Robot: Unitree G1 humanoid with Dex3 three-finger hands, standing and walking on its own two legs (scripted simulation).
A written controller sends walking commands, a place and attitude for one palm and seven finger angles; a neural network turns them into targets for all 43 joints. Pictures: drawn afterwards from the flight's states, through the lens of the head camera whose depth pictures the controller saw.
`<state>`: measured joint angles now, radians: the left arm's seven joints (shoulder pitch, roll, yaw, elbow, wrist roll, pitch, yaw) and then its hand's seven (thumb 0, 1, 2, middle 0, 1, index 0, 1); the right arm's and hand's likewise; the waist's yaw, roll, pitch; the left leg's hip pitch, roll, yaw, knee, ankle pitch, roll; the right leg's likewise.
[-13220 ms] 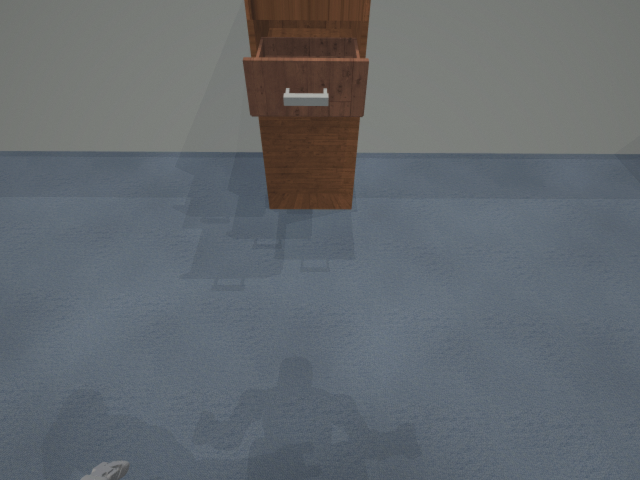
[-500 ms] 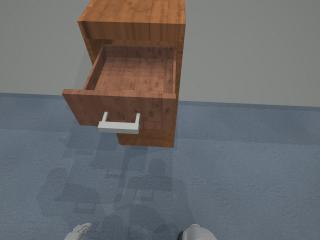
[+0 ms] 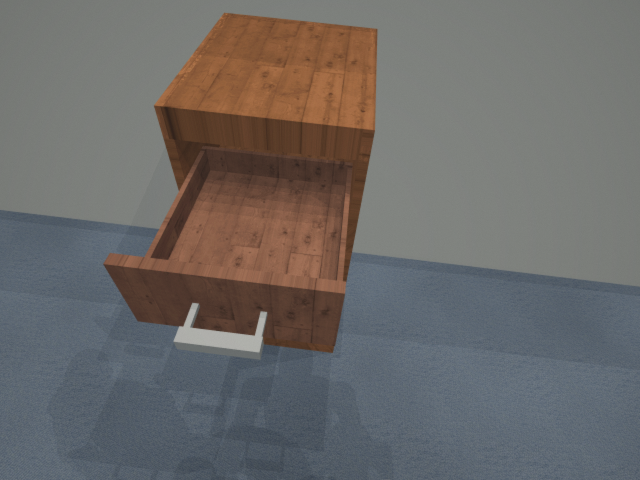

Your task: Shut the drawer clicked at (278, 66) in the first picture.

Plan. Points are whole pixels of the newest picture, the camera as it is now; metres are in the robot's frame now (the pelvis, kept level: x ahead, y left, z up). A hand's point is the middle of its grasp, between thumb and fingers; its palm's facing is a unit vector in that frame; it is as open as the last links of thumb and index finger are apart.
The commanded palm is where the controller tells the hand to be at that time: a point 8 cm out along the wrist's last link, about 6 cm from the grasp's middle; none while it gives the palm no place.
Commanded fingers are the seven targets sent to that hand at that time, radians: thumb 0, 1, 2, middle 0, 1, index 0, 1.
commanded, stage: come to a stop and stand still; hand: left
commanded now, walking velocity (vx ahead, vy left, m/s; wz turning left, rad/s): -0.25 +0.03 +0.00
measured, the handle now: (224, 328) +0.32 +0.16 -0.05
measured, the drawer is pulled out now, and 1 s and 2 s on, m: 0.29 0.29 0.29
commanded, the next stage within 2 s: look again from close up in 1.12 s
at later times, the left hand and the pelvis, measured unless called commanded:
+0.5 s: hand out of the picture +0.03 +0.17 -0.19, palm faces +0.08 -0.97 -0.23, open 7.4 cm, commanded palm none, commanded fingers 0.00 0.90 0.90 -0.20 -0.30 -0.20 -0.30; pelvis -0.01 -0.02 -0.02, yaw +1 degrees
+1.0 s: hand out of the picture -0.09 +0.13 -0.18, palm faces +0.04 -0.98 -0.18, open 7.4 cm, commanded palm none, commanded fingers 0.00 0.90 0.90 -0.20 -0.30 -0.20 -0.30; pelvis -0.06 -0.03 +0.00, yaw +0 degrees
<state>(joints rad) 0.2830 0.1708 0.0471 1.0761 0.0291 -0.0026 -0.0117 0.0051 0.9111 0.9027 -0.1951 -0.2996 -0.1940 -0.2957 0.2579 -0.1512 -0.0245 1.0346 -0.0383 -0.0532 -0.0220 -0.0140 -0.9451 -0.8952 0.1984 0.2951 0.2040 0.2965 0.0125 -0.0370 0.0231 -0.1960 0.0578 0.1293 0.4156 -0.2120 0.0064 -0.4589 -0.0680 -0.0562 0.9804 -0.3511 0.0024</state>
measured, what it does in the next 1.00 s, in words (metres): steps on the spot: right foot, then left foot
